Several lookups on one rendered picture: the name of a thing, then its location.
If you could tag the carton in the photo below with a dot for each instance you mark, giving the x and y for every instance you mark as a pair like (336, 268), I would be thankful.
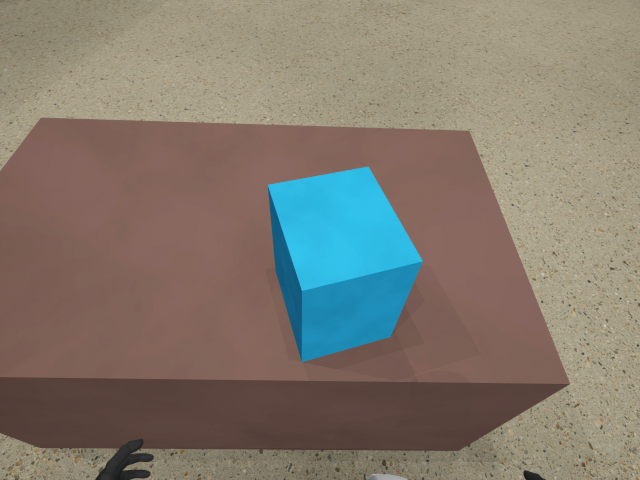
(344, 262)

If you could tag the pedestal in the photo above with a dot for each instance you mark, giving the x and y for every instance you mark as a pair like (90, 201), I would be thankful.
(139, 297)

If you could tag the left robot hand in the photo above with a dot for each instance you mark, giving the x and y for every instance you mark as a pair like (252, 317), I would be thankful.
(123, 458)

